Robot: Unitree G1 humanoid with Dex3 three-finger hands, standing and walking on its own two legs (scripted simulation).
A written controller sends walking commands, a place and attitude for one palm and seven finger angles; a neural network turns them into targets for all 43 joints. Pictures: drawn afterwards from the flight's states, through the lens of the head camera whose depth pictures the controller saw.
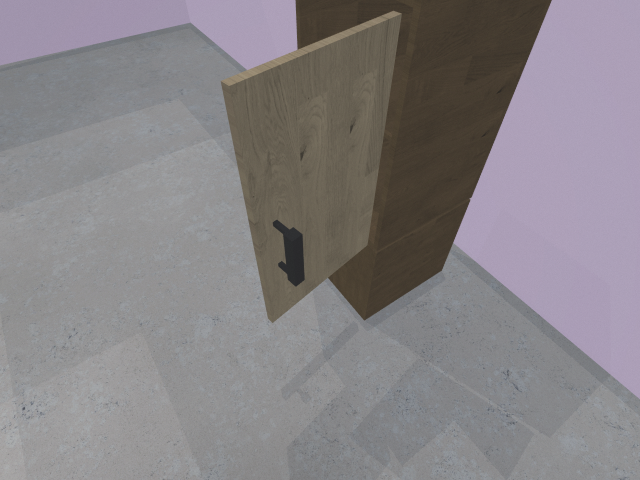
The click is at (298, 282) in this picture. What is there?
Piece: cupboard door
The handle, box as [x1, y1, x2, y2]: [273, 220, 304, 286]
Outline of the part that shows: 276,220 273,222 273,225 283,234 286,263 285,264 281,261 278,263 278,265 287,273 288,279 295,286 304,279 302,234 293,227 289,230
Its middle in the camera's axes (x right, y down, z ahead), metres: -0.07 +0.03 +0.74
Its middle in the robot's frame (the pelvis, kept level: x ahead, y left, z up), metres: +0.52 +0.09 -0.10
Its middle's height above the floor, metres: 0.68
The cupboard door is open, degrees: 100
